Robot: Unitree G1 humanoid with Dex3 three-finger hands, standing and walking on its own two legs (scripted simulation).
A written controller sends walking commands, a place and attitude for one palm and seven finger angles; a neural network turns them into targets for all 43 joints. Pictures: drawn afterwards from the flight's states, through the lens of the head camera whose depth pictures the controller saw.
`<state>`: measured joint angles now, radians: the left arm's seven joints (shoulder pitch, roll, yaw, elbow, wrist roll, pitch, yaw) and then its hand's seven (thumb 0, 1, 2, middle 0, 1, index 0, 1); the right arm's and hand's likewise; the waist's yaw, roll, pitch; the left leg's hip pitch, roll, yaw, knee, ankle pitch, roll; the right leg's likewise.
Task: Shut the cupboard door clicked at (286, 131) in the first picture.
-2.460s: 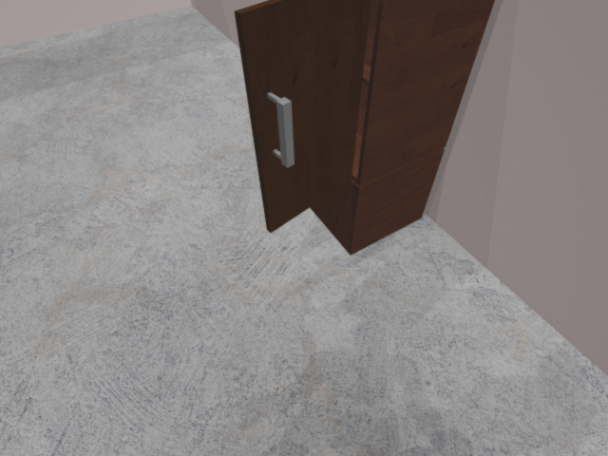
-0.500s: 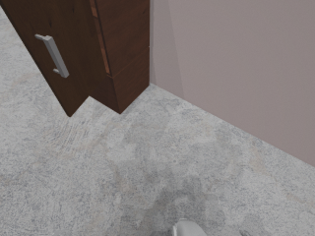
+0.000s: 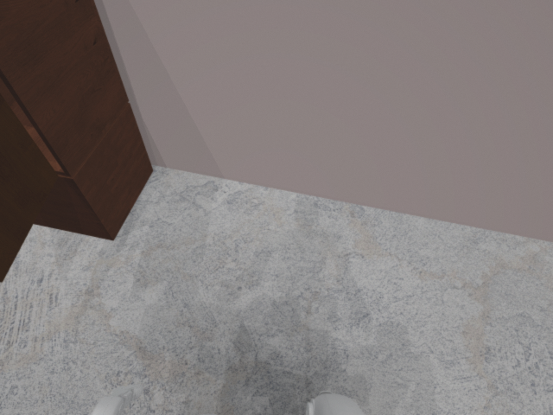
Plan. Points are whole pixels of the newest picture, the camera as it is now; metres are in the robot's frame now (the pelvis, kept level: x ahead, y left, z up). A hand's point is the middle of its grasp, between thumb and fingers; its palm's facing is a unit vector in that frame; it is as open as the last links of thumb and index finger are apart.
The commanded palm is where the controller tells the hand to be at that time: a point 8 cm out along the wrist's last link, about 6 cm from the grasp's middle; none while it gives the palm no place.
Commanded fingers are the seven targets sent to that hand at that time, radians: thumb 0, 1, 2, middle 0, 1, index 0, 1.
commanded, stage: walk around to get in front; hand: left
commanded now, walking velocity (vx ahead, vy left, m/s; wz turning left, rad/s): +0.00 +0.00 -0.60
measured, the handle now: out of the picture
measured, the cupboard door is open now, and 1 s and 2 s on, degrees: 100 100 100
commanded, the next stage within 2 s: none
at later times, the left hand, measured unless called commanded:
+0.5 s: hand (183, 396) +0.16 +0.16 -0.17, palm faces -0.29 -0.93 -0.21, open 7.4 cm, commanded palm none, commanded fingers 0.00 0.90 0.90 -0.20 -0.30 -0.20 -0.30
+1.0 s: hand (229, 373) +0.20 +0.09 -0.18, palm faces -0.57 -0.80 -0.20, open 7.4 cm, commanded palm none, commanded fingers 0.00 0.90 0.90 -0.20 -0.30 -0.20 -0.30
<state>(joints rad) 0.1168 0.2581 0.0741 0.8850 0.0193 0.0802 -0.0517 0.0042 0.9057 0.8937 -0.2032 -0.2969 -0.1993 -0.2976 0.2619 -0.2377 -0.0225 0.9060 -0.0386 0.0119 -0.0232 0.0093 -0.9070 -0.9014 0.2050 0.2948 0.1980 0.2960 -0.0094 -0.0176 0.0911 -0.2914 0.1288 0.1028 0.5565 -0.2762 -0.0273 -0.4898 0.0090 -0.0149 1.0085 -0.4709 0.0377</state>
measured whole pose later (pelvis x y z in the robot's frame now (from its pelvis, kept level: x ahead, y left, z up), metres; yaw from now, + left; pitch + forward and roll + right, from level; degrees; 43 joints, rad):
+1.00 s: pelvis +0.02 -0.03 -0.01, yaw -37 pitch +1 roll -1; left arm 0.18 0.25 0.07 0.92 0.02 0.08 -0.02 0.00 0.90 0.89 -0.21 -0.30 -0.20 -0.30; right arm 0.16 -0.23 -0.03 0.86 -0.02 0.01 -0.02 0.01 -0.91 -0.90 0.20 0.29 0.20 0.30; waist 0.01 -0.03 0.08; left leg -0.33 0.06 0.07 0.61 -0.29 0.00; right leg -0.42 0.06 0.08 0.84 -0.47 0.02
